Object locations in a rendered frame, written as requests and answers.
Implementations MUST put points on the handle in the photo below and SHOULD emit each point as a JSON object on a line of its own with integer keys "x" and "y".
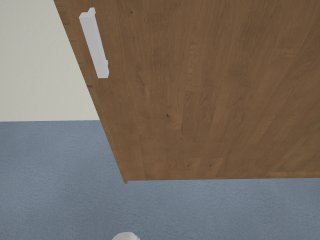
{"x": 93, "y": 39}

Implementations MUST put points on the wardrobe door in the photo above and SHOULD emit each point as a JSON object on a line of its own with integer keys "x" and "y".
{"x": 304, "y": 155}
{"x": 204, "y": 89}

